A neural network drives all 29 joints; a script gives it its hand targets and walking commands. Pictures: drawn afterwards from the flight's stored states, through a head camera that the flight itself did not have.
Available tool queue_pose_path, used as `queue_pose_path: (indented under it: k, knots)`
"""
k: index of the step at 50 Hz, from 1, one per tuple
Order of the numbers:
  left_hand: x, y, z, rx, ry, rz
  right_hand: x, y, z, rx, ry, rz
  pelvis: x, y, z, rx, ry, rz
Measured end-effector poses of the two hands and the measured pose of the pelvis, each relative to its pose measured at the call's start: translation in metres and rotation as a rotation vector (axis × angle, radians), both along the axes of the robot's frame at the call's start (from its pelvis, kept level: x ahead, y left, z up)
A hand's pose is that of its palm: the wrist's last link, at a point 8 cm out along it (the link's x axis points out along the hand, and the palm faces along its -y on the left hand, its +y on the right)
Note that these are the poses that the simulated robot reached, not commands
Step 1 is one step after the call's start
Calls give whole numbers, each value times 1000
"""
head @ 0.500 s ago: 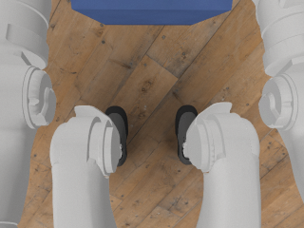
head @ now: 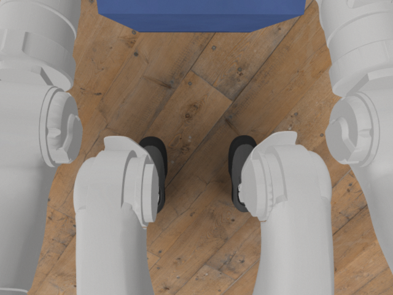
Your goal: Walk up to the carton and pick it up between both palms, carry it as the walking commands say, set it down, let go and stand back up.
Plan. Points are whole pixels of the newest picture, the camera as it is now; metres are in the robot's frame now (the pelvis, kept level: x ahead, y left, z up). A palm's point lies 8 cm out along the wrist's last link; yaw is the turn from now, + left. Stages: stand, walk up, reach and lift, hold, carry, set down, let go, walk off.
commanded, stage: reach and lift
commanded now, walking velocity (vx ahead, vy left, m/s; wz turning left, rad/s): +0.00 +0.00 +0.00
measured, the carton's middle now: out of the picture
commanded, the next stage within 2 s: none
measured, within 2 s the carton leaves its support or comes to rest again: leaves its support in 0.56 s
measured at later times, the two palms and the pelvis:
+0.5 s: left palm out of the picture +0.57 +0.17 -0.18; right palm out of the picture +0.57 -0.16 -0.18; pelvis +0.01 +0.00 +0.00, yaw +0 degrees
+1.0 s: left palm out of the picture +0.57 +0.17 -0.11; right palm out of the picture +0.57 -0.16 -0.11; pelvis +0.00 +0.00 +0.04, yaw +0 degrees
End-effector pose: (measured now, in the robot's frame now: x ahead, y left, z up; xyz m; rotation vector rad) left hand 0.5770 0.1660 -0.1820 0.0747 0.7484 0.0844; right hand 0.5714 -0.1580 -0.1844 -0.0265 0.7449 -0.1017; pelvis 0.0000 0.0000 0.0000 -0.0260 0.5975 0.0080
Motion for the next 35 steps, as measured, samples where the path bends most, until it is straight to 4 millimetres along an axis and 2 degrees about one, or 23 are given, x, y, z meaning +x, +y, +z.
queue_pose_path:
  k: [15,24,29,35]
  knots:
    - [-2,2,-3,-55,3,3,0,-4,-3,64,1,1,5,0,-7,1,-15,-1]
    - [-5,1,0,-34,3,2,-2,-2,-2,44,0,-9,6,-1,-5,4,-16,-4]
    - [-10,0,9,-10,10,28,-5,0,10,22,7,-15,4,-1,3,7,-26,-6]
    - [-9,-1,33,-2,4,29,-3,1,36,2,-1,-22,-1,-1,16,9,-40,-6]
